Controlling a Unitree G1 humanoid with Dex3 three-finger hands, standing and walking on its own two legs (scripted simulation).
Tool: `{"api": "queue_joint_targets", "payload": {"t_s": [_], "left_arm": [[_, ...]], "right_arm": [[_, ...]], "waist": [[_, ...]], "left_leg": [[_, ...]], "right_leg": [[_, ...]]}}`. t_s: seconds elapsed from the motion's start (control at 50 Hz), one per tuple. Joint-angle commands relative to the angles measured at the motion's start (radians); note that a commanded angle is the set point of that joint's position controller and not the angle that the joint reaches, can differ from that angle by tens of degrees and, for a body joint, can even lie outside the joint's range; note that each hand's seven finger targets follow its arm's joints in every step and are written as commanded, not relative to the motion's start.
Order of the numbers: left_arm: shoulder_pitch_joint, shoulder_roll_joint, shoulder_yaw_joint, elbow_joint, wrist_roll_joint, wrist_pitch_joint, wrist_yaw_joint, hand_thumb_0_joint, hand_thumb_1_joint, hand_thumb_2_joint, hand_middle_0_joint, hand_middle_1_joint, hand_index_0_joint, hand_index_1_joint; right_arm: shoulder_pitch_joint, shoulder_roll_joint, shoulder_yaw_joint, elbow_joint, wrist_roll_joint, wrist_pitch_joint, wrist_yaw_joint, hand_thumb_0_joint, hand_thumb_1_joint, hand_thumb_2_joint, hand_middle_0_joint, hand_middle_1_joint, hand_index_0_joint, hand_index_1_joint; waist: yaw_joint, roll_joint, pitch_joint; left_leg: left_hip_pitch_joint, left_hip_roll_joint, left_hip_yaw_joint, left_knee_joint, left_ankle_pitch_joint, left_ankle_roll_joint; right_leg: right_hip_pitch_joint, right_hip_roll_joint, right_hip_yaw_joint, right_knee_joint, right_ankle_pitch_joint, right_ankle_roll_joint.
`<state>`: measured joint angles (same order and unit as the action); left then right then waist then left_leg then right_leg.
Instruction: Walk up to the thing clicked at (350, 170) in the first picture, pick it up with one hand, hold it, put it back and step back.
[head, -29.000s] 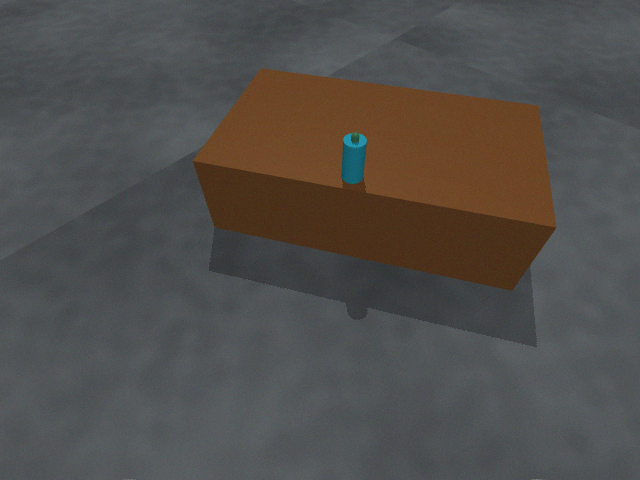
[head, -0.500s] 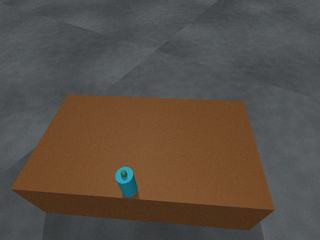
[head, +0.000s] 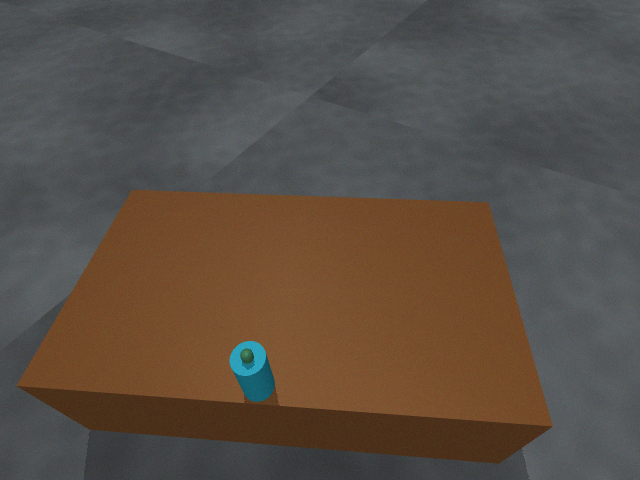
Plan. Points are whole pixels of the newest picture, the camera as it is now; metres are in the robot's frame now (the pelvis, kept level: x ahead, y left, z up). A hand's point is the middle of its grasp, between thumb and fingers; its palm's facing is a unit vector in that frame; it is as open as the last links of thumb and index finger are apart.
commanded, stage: stand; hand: left
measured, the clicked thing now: (252, 370) +0.38 +0.17 -0.33
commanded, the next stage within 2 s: none
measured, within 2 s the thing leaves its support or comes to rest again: neither
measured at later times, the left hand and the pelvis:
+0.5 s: hand out of the picture +0.07 +0.25 -0.15, palm faces -0.01 -0.93 -0.36, open 9.0 cm; pelvis +0.00 -0.01 +0.00, yaw +0 degrees
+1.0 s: hand out of the picture +0.08 +0.24 -0.15, palm faces -0.02 -0.93 -0.35, open 7.4 cm; pelvis +0.00 -0.01 +0.00, yaw +0 degrees
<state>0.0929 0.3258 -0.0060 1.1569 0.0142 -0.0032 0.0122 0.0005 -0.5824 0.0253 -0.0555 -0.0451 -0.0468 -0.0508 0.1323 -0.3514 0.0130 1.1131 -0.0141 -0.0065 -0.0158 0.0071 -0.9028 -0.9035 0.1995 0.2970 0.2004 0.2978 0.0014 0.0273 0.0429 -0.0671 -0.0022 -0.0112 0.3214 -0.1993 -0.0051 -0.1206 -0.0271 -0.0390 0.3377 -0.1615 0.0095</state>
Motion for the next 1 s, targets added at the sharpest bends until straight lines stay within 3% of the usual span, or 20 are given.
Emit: {"api": "queue_joint_targets", "payload": {"t_s": [0.0, 0.04, 0.06, 0.22, 0.38, 0.58, 0.7, 0.76, 0.98], "left_arm": [[-0.045, 0.221, 0.039, -0.053, -0.003, -0.020, 0.010, 0.000, -0.611, 0.018, -0.042, -0.043, -0.042, -0.043], [-0.049, 0.218, 0.040, -0.052, -0.002, -0.018, 0.010, 0.000, -0.451, 0.178, -0.200, -0.203, -0.200, -0.203], [-0.045, 0.217, 0.039, -0.052, -0.002, -0.018, 0.009, 0.000, -0.371, 0.258, -0.200, -0.283, -0.200, -0.283], [-0.052, 0.225, 0.044, -0.051, -0.001, -0.016, 0.006, 0.000, 0.269, 0.898, -0.200, -0.300, -0.200, -0.301], [-0.042, 0.227, 0.047, -0.056, -0.001, -0.023, 0.005, 0.000, 0.900, 0.900, -0.200, -0.300, -0.200, -0.301], [-0.028, 0.223, 0.046, -0.059, -0.002, -0.024, -0.001, 0.000, 0.900, 0.900, -0.200, -0.300, -0.200, -0.301], [-0.034, 0.231, 0.048, -0.064, -0.003, -0.026, 0.000, 0.000, 0.900, 0.900, -0.200, -0.300, -0.200, -0.301], [-0.026, 0.228, 0.048, -0.062, -0.003, -0.026, 0.001, 0.000, 0.900, 0.900, -0.200, -0.300, -0.200, -0.301], [-0.031, 0.231, 0.051, -0.066, -0.006, -0.027, -0.001, 0.000, 0.900, 0.900, -0.200, -0.300, -0.200, -0.301]], "right_arm": [[-0.037, -0.201, -0.039, -0.049, -0.002, -0.016, -0.011, 0.000, -0.897, -0.901, 0.200, 0.301, 0.200, 0.301], [-0.038, -0.203, -0.039, -0.048, -0.002, -0.016, -0.012, 0.000, -0.900, -0.900, 0.200, 0.300, 0.200, 0.300], [-0.033, -0.203, -0.037, -0.046, -0.002, -0.015, -0.011, 0.000, -0.900, -0.900, 0.200, 0.300, 0.200, 0.300], [-0.046, -0.204, -0.043, -0.045, -0.004, -0.013, -0.008, 0.000, -0.900, -0.900, 0.200, 0.300, 0.200, 0.300], [-0.045, -0.202, -0.047, -0.048, -0.004, -0.013, -0.001, 0.000, -0.900, -0.900, 0.200, 0.300, 0.200, 0.300], [-0.029, -0.199, -0.043, -0.042, -0.003, -0.013, 0.002, 0.000, -0.900, -0.900, 0.200, 0.300, 0.200, 0.300], [-0.027, -0.200, -0.044, -0.047, -0.004, -0.013, 0.001, 0.000, -0.900, -0.900, 0.200, 0.300, 0.200, 0.300], [-0.026, -0.205, -0.045, -0.042, -0.001, -0.012, 0.001, 0.000, -0.900, -0.900, 0.200, 0.300, 0.200, 0.300], [-0.026, -0.199, -0.040, -0.046, -0.002, -0.017, -0.001, 0.000, -0.900, -0.900, 0.200, 0.300, 0.200, 0.300]], "waist": [[0.003, -0.029, -0.080], [0.001, -0.019, -0.077], [0.003, -0.017, -0.070], [0.004, -0.031, -0.027], [0.002, -0.030, -0.039], [0.004, -0.026, -0.018], [-0.001, -0.038, -0.052], [0.003, -0.035, -0.032], [0.001, -0.024, -0.059]], "left_leg": [[-0.019, 0.122, -0.083, -0.055, 0.211, 0.011], [-0.028, 0.124, -0.081, -0.056, 0.214, 0.011], [-0.035, 0.123, -0.079, -0.063, 0.209, 0.009], [-0.062, 0.119, -0.084, -0.088, 0.089, 0.011], [-0.053, 0.117, -0.083, -0.081, 0.068, 0.014], [-0.077, 0.115, -0.081, -0.080, 0.035, 0.014], [-0.046, 0.121, -0.079, -0.067, 0.084, 0.016], [-0.056, 0.119, -0.085, -0.068, 0.058, 0.014], [-0.038, 0.128, -0.079, -0.068, 0.131, 0.009]], "right_leg": [[0.061, -0.113, 0.094, -0.036, 0.208, -0.020], [0.073, -0.112, 0.093, -0.035, 0.213, -0.020], [0.073, -0.110, 0.092, -0.035, 0.204, -0.021], [0.040, -0.106, 0.098, -0.064, 0.075, -0.022], [0.030, -0.108, 0.107, -0.074, 0.043, -0.025], [0.022, -0.103, 0.113, -0.080, 0.005, -0.026], [0.033, -0.110, 0.114, -0.069, 0.066, -0.030], [0.017, -0.103, 0.114, -0.078, 0.032, -0.025], [0.048, -0.108, 0.111, -0.050, 0.159, -0.030]]}}
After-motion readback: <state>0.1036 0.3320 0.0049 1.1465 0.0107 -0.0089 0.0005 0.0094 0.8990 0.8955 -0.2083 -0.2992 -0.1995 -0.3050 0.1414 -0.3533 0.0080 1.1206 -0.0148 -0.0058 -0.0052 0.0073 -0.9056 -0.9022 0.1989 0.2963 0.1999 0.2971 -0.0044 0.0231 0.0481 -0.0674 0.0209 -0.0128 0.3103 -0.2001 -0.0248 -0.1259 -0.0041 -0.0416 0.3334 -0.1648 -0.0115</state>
